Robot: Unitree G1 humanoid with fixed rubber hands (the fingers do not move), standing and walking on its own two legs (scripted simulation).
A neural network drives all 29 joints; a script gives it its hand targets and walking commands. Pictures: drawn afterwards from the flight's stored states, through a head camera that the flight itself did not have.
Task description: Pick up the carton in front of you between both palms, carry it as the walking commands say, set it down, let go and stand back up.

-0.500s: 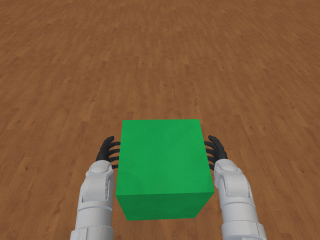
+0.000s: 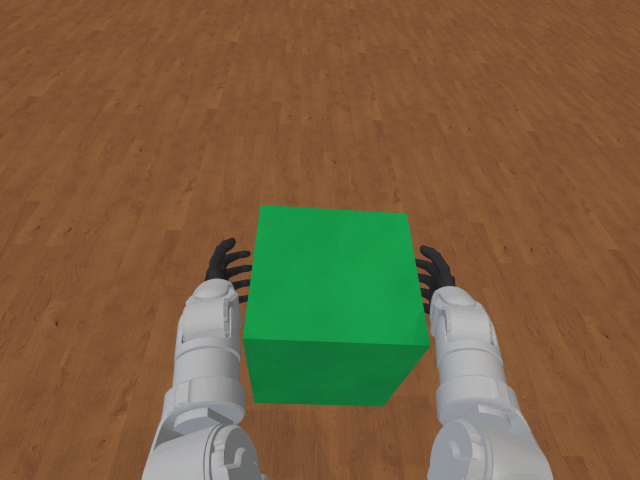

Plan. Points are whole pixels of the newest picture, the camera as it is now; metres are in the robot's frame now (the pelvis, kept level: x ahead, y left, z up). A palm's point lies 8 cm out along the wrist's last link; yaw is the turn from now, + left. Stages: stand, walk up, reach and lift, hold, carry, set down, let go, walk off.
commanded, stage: set down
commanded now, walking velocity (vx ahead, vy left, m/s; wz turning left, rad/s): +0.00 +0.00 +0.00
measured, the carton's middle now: (326, 313) +0.35 +0.00 -0.04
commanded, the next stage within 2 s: none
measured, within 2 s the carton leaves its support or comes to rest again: neither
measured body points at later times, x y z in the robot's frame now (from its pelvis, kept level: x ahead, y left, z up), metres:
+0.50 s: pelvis -0.02 -0.07 -0.11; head +0.21 -0.02 +0.27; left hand +0.41 +0.13 -0.19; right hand +0.44 -0.18 -0.18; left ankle +0.11 +0.07 -0.73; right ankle -0.01 -0.17 -0.73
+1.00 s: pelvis -0.02 -0.04 -0.21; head +0.29 -0.03 +0.11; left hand +0.46 +0.13 -0.34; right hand +0.49 -0.17 -0.33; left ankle +0.11 +0.08 -0.73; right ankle -0.01 -0.17 -0.73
